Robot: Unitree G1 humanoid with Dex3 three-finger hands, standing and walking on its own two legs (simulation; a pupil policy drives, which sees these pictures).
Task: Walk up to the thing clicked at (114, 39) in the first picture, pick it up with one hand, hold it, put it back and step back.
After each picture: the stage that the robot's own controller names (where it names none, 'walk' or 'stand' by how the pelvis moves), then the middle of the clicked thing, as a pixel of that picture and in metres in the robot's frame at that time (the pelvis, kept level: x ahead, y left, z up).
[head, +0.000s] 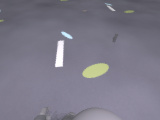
stand; (115, 37) +1.99 -0.63 -0.65
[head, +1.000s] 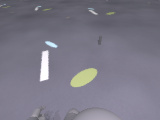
walk; (100, 40) +1.93 -0.12 -0.63
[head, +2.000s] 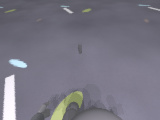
walk; (80, 48) +1.38 +0.27 -0.65
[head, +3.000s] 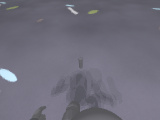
walk; (80, 63) +0.94 +0.21 -0.65
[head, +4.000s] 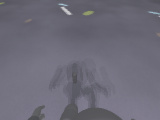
walk; (74, 78) +0.60 +0.19 -0.63
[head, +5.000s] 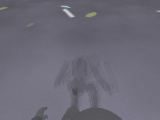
stand; (74, 90) +0.42 +0.18 -0.63
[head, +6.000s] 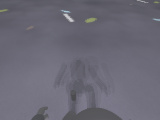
stand; (73, 95) +0.38 +0.17 -0.65
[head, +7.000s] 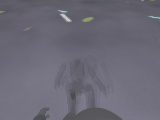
stand; (72, 94) +0.40 +0.19 -0.66
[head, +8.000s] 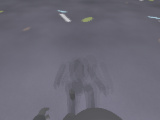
stand; (72, 95) +0.39 +0.20 -0.66
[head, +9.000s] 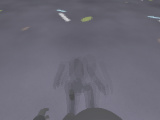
stand; (71, 95) +0.38 +0.20 -0.66
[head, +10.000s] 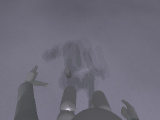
go down; (68, 73) +0.43 +0.20 -0.48
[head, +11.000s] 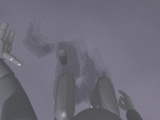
go down; (63, 58) +0.47 +0.23 -0.28
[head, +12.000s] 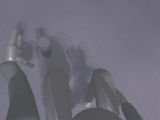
close in; (45, 49) +0.45 +0.27 -0.19
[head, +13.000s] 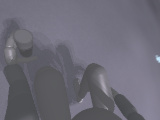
close; (25, 46) +0.44 +0.30 -0.16
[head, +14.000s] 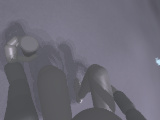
lift; (29, 49) +0.41 +0.29 -0.16
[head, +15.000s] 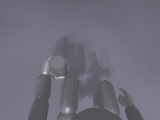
lift; (60, 69) +0.32 +0.20 +0.00
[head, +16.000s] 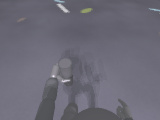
hold; (67, 74) +0.31 +0.16 +0.04
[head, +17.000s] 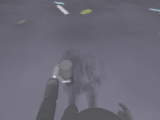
hold; (67, 74) +0.31 +0.15 +0.04
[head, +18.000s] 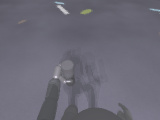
crouch; (69, 75) +0.31 +0.15 +0.03
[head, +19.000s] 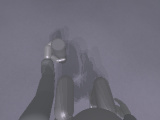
crouch; (60, 53) +0.44 +0.19 -0.04
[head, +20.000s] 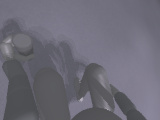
lower; (25, 49) +0.42 +0.28 -0.17
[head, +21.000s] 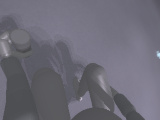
lower; (23, 46) +0.43 +0.29 -0.16
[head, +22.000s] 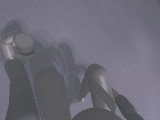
lower; (26, 49) +0.42 +0.29 -0.15
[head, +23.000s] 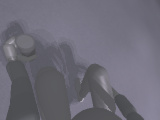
lower; (28, 50) +0.41 +0.29 -0.16
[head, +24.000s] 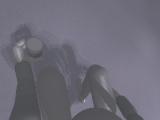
loosen; (35, 52) +0.41 +0.26 -0.15
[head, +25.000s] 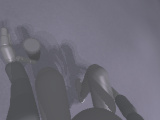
withdraw; (33, 52) +0.42 +0.27 -0.16
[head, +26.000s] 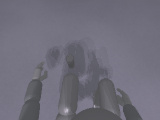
walk; (70, 62) +0.45 +0.20 -0.33
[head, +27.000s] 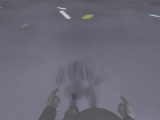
stand; (74, 94) +0.38 +0.15 -0.59
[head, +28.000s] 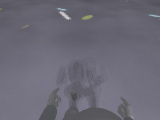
stand; (74, 95) +0.38 +0.16 -0.60
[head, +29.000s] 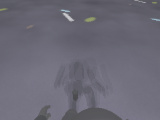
stand; (75, 95) +0.39 +0.14 -0.64
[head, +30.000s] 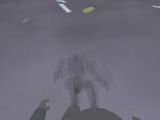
walk; (76, 88) +0.42 +0.14 -0.64
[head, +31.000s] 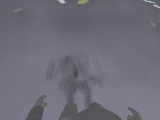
walk; (75, 73) +0.60 +0.15 -0.64
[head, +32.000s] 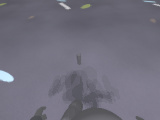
walk; (79, 59) +0.95 +0.24 -0.63
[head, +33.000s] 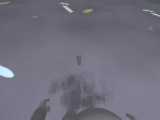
stand; (79, 59) +1.01 +0.19 -0.64
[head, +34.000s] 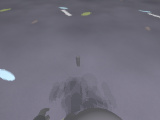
stand; (78, 61) +1.03 +0.22 -0.66
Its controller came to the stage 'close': yes
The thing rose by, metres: 0.68
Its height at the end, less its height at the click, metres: +0.00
